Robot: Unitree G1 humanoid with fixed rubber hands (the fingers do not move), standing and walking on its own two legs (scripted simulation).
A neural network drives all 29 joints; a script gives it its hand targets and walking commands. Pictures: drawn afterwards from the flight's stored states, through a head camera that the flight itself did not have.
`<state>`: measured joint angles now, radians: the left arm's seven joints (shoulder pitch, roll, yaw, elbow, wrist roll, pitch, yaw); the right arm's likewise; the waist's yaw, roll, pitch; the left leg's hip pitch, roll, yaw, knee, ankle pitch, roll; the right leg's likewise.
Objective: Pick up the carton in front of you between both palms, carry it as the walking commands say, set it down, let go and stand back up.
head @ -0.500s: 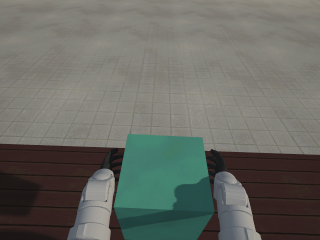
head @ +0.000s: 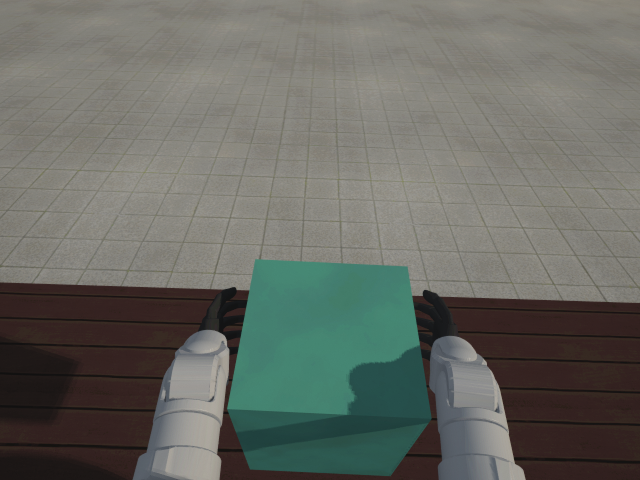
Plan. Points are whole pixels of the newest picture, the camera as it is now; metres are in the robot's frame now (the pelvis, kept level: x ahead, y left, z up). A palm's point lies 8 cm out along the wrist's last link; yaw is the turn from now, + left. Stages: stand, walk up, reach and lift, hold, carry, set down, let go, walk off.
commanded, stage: reach and lift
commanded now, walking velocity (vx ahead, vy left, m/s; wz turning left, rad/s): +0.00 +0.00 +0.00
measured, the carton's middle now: (325, 372) +0.29 +0.00 -0.05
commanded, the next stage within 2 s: hold in 0.34 s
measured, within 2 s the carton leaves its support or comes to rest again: neither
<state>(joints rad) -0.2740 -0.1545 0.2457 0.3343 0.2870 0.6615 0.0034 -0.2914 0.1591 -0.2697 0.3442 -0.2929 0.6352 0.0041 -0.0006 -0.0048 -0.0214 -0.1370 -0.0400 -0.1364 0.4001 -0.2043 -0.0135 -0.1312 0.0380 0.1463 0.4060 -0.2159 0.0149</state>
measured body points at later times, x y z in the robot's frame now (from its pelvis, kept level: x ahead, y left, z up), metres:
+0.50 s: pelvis +0.00 +0.00 +0.00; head -0.04 +0.00 +0.45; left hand +0.30 +0.15 +0.04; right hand +0.30 -0.15 +0.05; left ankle +0.01 +0.13 -0.74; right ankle +0.01 -0.13 -0.74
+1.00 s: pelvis +0.00 +0.00 +0.00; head -0.05 +0.00 +0.45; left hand +0.30 +0.15 +0.04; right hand +0.30 -0.15 +0.05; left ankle +0.01 +0.13 -0.74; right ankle +0.01 -0.13 -0.74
